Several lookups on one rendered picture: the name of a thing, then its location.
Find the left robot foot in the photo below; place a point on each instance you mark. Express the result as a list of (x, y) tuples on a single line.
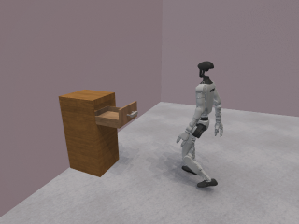
[(205, 184)]

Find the robot left hand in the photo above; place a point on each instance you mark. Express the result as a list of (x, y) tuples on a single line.
[(184, 136)]

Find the right robot upper arm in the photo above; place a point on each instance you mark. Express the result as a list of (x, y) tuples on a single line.
[(217, 99)]

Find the handle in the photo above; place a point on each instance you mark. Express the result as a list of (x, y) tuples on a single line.
[(133, 114)]

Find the robot right hand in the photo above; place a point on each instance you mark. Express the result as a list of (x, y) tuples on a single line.
[(218, 125)]

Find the cabinet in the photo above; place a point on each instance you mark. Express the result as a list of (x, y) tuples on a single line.
[(91, 148)]

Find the left robot upper arm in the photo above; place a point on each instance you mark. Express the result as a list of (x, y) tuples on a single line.
[(200, 91)]

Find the robot foot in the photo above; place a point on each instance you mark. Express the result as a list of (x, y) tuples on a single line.
[(187, 169), (205, 184)]

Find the robot left forearm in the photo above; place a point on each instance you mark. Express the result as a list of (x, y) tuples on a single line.
[(196, 117)]

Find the drawer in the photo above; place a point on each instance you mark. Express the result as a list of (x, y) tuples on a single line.
[(115, 117)]

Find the robot right forearm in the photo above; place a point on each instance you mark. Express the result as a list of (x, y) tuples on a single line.
[(218, 113)]

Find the right robot foot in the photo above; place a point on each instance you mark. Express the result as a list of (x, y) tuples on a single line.
[(187, 169)]

